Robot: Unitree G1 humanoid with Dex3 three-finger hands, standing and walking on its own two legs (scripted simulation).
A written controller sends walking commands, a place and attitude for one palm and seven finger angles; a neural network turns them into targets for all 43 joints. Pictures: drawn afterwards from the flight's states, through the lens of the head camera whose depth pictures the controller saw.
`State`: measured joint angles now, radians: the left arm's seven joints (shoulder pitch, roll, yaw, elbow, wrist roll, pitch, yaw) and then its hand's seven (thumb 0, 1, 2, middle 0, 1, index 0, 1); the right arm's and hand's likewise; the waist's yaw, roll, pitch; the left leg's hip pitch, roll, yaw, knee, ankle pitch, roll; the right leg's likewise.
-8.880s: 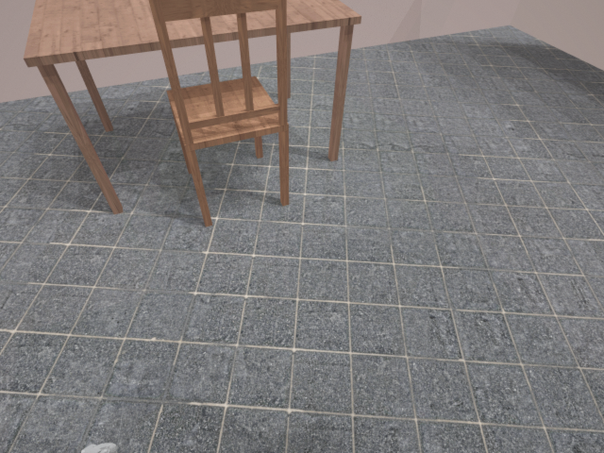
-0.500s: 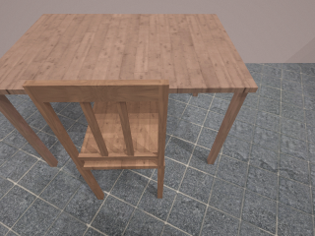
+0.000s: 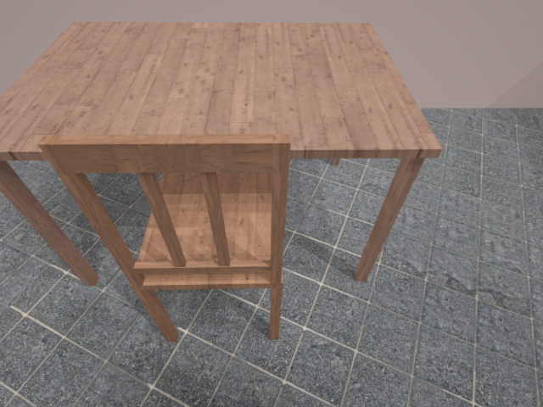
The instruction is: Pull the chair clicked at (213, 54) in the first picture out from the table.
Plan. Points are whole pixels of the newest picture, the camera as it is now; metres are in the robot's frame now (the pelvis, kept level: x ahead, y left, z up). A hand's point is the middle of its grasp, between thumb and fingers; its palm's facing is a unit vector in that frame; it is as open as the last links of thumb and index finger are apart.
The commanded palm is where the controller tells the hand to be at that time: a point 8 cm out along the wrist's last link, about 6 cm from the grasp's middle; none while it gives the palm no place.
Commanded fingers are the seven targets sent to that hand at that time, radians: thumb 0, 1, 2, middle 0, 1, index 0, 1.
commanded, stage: raise the hand toward the chair's back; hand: left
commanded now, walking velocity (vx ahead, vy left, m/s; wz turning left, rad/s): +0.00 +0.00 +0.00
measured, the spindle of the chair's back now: (165, 224) +0.47 +0.26 -0.08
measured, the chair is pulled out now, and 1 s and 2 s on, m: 0.00 0.00 0.00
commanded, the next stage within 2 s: none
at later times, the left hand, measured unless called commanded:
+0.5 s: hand (184, 391) +0.16 +0.14 -0.07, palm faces +0.05 -1.00 +0.04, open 9.2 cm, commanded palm +0.12 +0.22 -0.07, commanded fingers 0.00 0.39 0.68 -0.15 -0.22 -0.15 -0.22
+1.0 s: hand (150, 377) +0.17 +0.19 -0.05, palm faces +0.11 -0.99 -0.06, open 13.6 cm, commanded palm +0.14 +0.24 -0.05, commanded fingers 0.00 -0.20 0.43 -0.09 -0.13 -0.09 -0.13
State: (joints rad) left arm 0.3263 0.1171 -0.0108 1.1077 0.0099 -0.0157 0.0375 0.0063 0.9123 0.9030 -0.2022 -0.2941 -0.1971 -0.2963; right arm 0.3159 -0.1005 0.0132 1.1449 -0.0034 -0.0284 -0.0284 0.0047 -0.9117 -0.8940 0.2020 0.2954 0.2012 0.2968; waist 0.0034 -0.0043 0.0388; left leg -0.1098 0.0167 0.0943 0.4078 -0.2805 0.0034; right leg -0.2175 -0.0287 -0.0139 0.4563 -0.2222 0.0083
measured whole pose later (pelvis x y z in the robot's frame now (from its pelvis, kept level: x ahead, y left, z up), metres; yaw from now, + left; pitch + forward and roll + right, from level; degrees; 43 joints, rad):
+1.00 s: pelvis -0.03 -0.01 -0.10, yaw +4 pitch +17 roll -2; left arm 0.44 0.20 0.16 -0.06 -0.25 -0.40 -0.21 0.01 0.03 0.53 -0.12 -0.16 -0.11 -0.16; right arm 0.27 -0.21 -0.02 0.56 0.02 -0.20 -0.05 0.02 -0.90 -0.89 0.21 0.30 0.21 0.30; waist -0.02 0.02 -0.15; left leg -0.93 0.03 -0.02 1.20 -0.57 -0.01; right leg -0.96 -0.05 -0.10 1.14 -0.49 -0.01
